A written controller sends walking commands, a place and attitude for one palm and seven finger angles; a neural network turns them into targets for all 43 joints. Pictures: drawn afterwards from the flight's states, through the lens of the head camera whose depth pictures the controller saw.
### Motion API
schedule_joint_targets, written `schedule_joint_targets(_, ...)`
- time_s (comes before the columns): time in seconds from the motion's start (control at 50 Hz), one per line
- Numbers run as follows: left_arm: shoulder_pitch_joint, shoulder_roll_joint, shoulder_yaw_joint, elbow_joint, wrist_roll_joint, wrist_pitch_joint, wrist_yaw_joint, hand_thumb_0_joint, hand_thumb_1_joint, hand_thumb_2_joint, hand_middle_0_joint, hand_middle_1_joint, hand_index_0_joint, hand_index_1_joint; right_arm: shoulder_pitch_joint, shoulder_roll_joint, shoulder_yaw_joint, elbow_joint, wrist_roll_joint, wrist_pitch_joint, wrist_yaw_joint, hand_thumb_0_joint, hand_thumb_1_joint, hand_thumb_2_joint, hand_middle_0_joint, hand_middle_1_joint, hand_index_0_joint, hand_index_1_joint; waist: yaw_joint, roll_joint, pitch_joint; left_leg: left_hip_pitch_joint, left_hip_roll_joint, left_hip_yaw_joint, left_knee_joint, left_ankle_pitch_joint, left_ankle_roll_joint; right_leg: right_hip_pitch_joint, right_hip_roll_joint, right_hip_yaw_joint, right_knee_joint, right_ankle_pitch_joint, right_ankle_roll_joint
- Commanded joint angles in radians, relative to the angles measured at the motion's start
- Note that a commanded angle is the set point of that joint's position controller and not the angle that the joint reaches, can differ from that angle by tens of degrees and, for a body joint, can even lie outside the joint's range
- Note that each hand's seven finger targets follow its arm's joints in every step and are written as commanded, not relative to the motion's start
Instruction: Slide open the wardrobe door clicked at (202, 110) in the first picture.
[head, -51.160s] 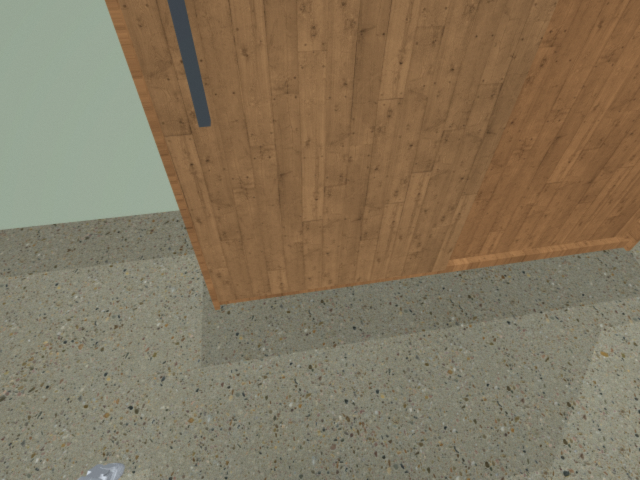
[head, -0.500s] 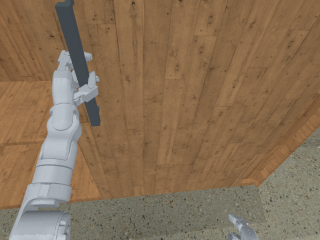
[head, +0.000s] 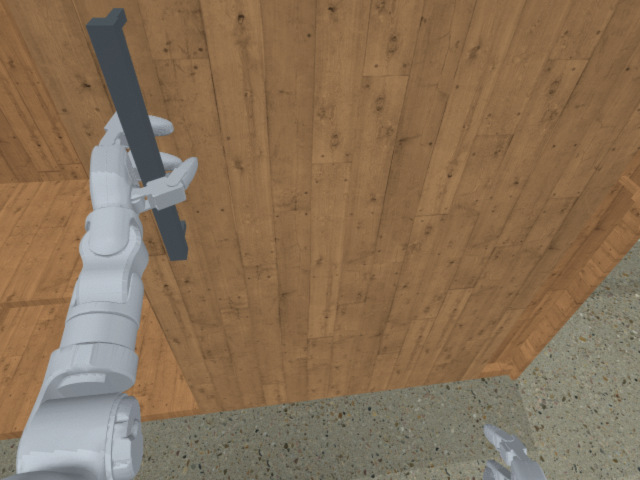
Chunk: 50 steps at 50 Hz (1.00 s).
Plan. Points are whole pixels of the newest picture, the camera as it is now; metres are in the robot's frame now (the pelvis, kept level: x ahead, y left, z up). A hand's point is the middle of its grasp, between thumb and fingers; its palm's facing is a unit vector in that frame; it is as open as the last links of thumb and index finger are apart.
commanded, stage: loosen the grip on the handle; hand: left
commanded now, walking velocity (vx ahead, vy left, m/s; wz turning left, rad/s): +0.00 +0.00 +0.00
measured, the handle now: (153, 155) +0.45 +0.24 +0.20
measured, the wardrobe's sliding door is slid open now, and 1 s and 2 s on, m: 0.70 0.70 0.70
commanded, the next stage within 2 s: slip the hand off the handle in 0.38 s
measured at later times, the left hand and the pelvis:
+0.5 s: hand (166, 175) +0.41 +0.21 +0.19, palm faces +0.24 -0.97 -0.07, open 14.6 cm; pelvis +0.04 -0.03 +0.00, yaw -1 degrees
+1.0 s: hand (129, 179) +0.41 +0.26 +0.19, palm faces +0.27 -0.96 -0.08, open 14.4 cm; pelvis +0.04 -0.02 +0.00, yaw -3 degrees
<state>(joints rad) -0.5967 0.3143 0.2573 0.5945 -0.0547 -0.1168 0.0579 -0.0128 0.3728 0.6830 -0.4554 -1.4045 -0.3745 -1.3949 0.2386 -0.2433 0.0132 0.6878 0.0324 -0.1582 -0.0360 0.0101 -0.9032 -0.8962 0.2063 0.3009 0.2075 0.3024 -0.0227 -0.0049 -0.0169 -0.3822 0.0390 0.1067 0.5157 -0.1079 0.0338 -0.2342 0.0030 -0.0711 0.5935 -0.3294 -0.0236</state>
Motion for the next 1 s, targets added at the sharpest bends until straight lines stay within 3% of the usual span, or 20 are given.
schedule_joint_targets(0.0,-0.453,0.229,-0.002,-0.262,0.003,-0.107,-0.012,0.0,-0.429,0.258,-0.437,-1.383,-0.437,-1.383,-0.087,-0.149,-0.039,-0.146,0.019,-0.05,-0.011,0.0,-0.9,-0.9,0.2,0.3,0.2,0.3,0.007,0.052,-0.22,0.26,-0.003,-0.12,-0.072,-0.296,-0.015,-0.217,0.006,0.058,-0.13,-0.081,0.0)
schedule_joint_targets(0.02,-0.484,0.244,0.007,-0.257,0.003,-0.111,-0.014,0.0,-0.55,0.2,-0.423,-1.367,-0.423,-1.367,-0.087,-0.15,-0.037,-0.141,0.022,-0.051,-0.016,0.0,-0.9,-0.9,0.2,0.3,0.2,0.3,-0.004,0.048,-0.208,0.256,-0.004,-0.129,-0.065,-0.312,-0.012,-0.224,0.005,0.059,-0.132,-0.085,-0.001)
schedule_joint_targets(0.06,-0.506,0.252,-0.001,-0.241,-0.02,-0.111,-0.033,0.0,-0.55,0.2,-0.397,-1.333,-0.397,-1.333,-0.075,-0.153,-0.034,-0.13,0.023,-0.059,-0.026,0.0,-0.9,-0.9,0.2,0.3,0.2,0.3,-0.01,0.037,-0.204,0.232,-0.013,-0.12,-0.042,-0.313,-0.009,-0.236,0.007,0.076,-0.142,-0.119,0.001)
schedule_joint_targets(0.14,-0.42,0.266,0.029,-0.259,-0.062,-0.111,-0.06,0.0,-0.55,0.2,-0.343,-1.267,-0.343,-1.267,-0.074,-0.15,-0.031,-0.131,0.023,-0.071,-0.037,0.0,-0.9,-0.9,0.2,0.3,0.2,0.3,0.015,0.04,-0.23,0.196,-0.028,-0.108,-0.002,-0.244,0.0,-0.191,0.002,0.1,-0.149,-0.093,0.0)
schedule_joint_targets(0.18,-0.385,0.33,0.082,-0.241,-0.079,-0.097,-0.07,0.0,-0.55,0.2,-0.317,-1.233,-0.317,-1.233,-0.073,-0.155,-0.028,-0.125,0.026,-0.07,-0.047,0.0,-0.9,-0.9,0.2,0.3,0.2,0.3,0.018,-0.014,-0.19,0.155,-0.031,-0.099,0.014,-0.216,0.005,-0.188,-0.004,0.122,-0.171,-0.108,0.01)
schedule_joint_targets(0.22,-0.359,0.336,0.096,-0.25,-0.088,-0.087,-0.076,0.0,-0.55,0.2,-0.29,-1.2,-0.29,-1.2,-0.078,-0.154,-0.027,-0.125,0.027,-0.068,-0.052,0.0,-0.9,-0.9,0.2,0.3,0.2,0.3,0.021,0.011,-0.161,0.135,-0.031,-0.093,0.028,-0.197,0.008,-0.189,-0.01,0.138,-0.18,-0.098,0.013)
schedule_joint_targets(0.24,-0.37,0.303,0.059,-0.279,-0.092,-0.081,-0.083,0.0,-0.55,0.2,-0.277,-1.183,-0.277,-1.183,-0.072,-0.15,-0.025,-0.125,0.027,-0.068,-0.053,0.0,-0.9,-0.9,0.2,0.3,0.2,0.3,0.011,0.019,-0.169,0.148,-0.031,-0.092,0.031,-0.174,0.01,-0.187,-0.01,0.131,-0.17,-0.054,0.013)
schedule_joint_targets(0.28,-0.348,0.325,0.088,-0.283,-0.106,-0.06,-0.088,0.0,-0.55,0.2,-0.25,-1.15,-0.25,-1.15,-0.054,-0.154,-0.03,-0.115,0.026,-0.065,-0.061,0.0,-0.9,-0.9,0.2,0.3,0.2,0.3,0.009,-0.015,-0.185,0.151,-0.031,-0.088,0.043,-0.125,0.012,-0.17,-0.011,0.132,-0.166,0.029,0.021)
schedule_joint_targets(0.36,-0.257,0.304,0.107,-0.343,-0.127,-0.012,-0.102,0.0,-0.55,0.2,-0.25,-1.15,-0.25,-1.15,-0.043,-0.15,-0.034,-0.121,0.026,-0.054,-0.064,0.0,-0.9,-0.9,0.2,0.3,0.2,0.3,0.025,-0.021,-0.243,0.17,-0.039,-0.082,0.06,-0.01,0.014,-0.116,-0.017,0.118,-0.127,0.258,0.036)
schedule_joint_targets(0.44,-0.187,0.305,0.131,-0.347,-0.138,0.029,-0.107,0.0,-0.55,0.2,-0.25,-1.15,-0.25,-1.15,-0.044,-0.15,-0.034,-0.122,0.027,-0.033,-0.065,0.0,-0.9,-0.9,0.2,0.3,0.2,0.3,0.028,-0.039,-0.221,0.152,-0.042,-0.082,0.069,0.015,0.013,-0.11,-0.025,0.116,-0.115,0.347,0.052)
schedule_joint_targets(0.46,-0.218,0.31,0.133,-0.443,-0.14,0.029,-0.109,0.0,-0.55,0.2,-0.25,-1.15,-0.25,-1.15,-0.057,-0.147,-0.037,-0.138,0.027,-0.032,-0.063,0.0,-0.9,-0.9,0.2,0.3,0.2,0.3,0.037,-0.027,-0.276,0.177,-0.043,-0.083,0.067,0.035,0.014,-0.083,-0.025,0.113,-0.109,0.363,0.051)
schedule_joint_targets(0.52,-0.138,0.367,0.2,-0.426,-0.13,0.053,-0.104,0.0,-0.55,0.2,-0.25,-1.15,-0.25,-1.15,-0.062,-0.151,-0.036,-0.138,0.024,-0.012,-0.067,0.0,-0.9,-0.9,0.2,0.3,0.2,0.3,0.051,-0.027,-0.259,0.172,-0.041,-0.079,0.071,0.06,0.015,-0.075,-0.026,0.109,-0.099,0.412,0.057)
schedule_joint_targets(0.54,-0.124,0.349,0.189,-0.424,-0.134,0.059,-0.108,0.0,-0.55,0.2,-0.25,-1.15,-0.25,-1.15,-0.064,-0.145,-0.034,-0.144,0.024,-0.007,-0.066,0.0,-0.9,-0.9,0.2,0.3,0.2,0.3,0.048,-0.031,-0.26,0.172,-0.042,-0.079,0.068,0.069,0.013,-0.069,-0.027,0.105,-0.094,0.432,0.055)
schedule_joint_targets(0.62,-0.103,0.416,0.256,-0.395,-0.142,0.071,-0.114,0.0,-0.55,0.2,-0.25,-1.15,-0.25,-1.15,-0.072,-0.147,-0.032,-0.151,0.026,0.018,-0.075,0.0,-0.9,-0.9,0.2,0.3,0.2,0.3,0.053,-0.047,-0.217,0.148,-0.038,-0.079,0.062,0.044,0.012,-0.081,-0.024,0.106,-0.105,0.394,0.058)
schedule_joint_targets(0.64,-0.096,0.399,0.245,-0.385,-0.146,0.074,-0.119,0.0,-0.55,0.2,-0.25,-1.15,-0.25,-1.15,-0.071,-0.144,-0.029,-0.158,0.026,0.021,-0.074,0.0,-0.9,-0.9,0.2,0.3,0.2,0.3,0.049,-0.054,-0.221,0.144,-0.039,-0.082,0.059,0.047,0.012,-0.075,-0.026,0.107,-0.101,0.412,0.059)
schedule_joint_targets(0.72,-0.04,0.481,0.327,-0.369,-0.154,0.086,-0.122,0.0,-0.55,0.2,-0.25,-1.15,-0.25,-1.15,-0.078,-0.145,-0.03,-0.168,0.027,0.045,-0.083,0.0,-0.9,-0.9,0.2,0.3,0.2,0.3,0.07,-0.048,-0.222,0.129,-0.034,-0.077,0.054,0.043,0.007,-0.056,-0.026,0.11,-0.104,0.407,0.061)
schedule_joint_targets(0.76,-0.055,0.457,0.3,-0.374,-0.155,0.092,-0.128,0.0,-0.55,0.2,-0.25,-1.15,-0.25,-1.15,-0.083,-0.138,-0.026,-0.183,0.03,0.051,-0.084,0.0,-0.9,-0.9,0.2,0.3,0.2,0.3,0.06,-0.023,-0.22,0.134,-0.034,-0.076,0.047,0.031,0.005,-0.069,-0.023,0.107,-0.111,0.37,0.054)
schedule_joint_targets(0.86,-0.029,0.502,0.342,-0.367,-0.161,0.081,-0.128,0.0,-0.55,0.2,-0.25,-1.15,-0.25,-1.15,-0.076,-0.141,-0.025,-0.191,0.028,0.058,-0.088,0.0,-0.9,-0.9,0.2,0.3,0.2,0.3,0.069,-0.023,-0.224,0.13,-0.031,-0.08,0.04,0.013,0.005,-0.066,-0.016,0.104,-0.117,0.32,0.048)
schedule_joint_targets(0.92,-0.067,0.535,0.351,-0.363,-0.158,0.052,-0.145,0.0,-0.55,0.2,-0.25,-1.15,-0.25,-1.15,-0.072,-0.151,-0.028,-0.184,0.029,0.056,-0.092,0.0,-0.9,-0.9,0.2,0.3,0.2,0.3,0.053,-0.013,-0.211,0.128,-0.028,-0.078,0.047,-0.003,0.012,-0.09,-0.009,0.109,-0.123,0.284,0.05)
schedule_joint_targets(0.98,-0.086,0.532,0.34,-0.387,-0.154,0.014,-0.175,0.0,-0.55,0.2,-0.25,-1.15,-0.25,-1.15,-0.062,-0.15,-0.032,-0.185,0.027,0.041,-0.09,0.0,-0.9,-0.9,0.2,0.3,0.2,0.3,0.049,0.056,-0.248,0.163,-0.028,-0.08,0.048,0.001,0.013,-0.107,0.005,0.101,-0.115,0.242,0.034)
